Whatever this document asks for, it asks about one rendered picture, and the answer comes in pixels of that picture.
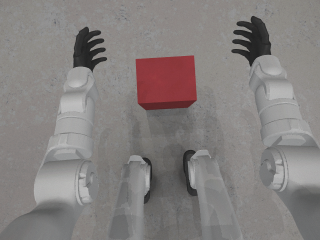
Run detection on robot right forearm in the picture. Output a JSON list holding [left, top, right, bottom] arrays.
[[249, 55, 320, 149]]

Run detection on robot left upper arm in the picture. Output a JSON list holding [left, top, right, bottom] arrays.
[[0, 158, 99, 240]]

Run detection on robot left hand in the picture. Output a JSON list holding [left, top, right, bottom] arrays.
[[73, 26, 107, 73]]

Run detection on carton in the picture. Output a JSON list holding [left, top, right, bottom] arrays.
[[135, 55, 197, 110]]

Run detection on right robot thigh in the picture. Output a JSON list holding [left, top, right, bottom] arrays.
[[187, 155, 244, 240]]

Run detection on robot right upper arm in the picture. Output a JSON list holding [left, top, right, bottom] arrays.
[[259, 145, 320, 240]]

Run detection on left robot foot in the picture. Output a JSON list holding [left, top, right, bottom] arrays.
[[142, 157, 152, 204]]

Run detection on robot right hand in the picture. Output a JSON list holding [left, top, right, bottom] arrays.
[[231, 16, 272, 67]]

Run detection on robot left forearm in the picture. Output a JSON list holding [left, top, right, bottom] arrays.
[[34, 66, 99, 202]]

